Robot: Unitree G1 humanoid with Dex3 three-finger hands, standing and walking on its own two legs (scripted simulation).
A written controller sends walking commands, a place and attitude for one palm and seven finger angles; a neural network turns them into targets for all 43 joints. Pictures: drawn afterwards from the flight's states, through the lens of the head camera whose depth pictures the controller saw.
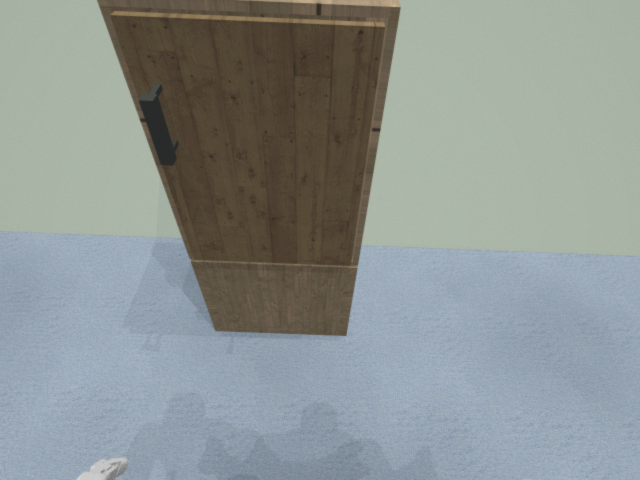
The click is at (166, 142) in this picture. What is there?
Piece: cupboard door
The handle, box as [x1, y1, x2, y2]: [139, 84, 178, 165]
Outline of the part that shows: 155,84 148,94 143,93 139,99 139,102 160,163 172,165 176,158 174,151 178,144 177,140 170,140 157,97 162,89 161,85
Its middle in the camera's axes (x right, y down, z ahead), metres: -0.28 -0.20 +0.69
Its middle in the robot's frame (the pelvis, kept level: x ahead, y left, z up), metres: +0.65 +0.32 +0.09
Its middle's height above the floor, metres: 0.86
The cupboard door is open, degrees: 0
